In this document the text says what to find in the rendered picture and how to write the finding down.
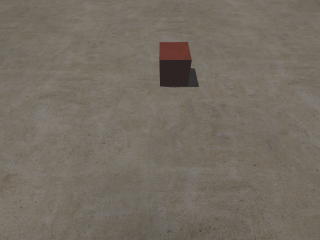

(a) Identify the carton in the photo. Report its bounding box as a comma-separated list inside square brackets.
[159, 42, 192, 87]

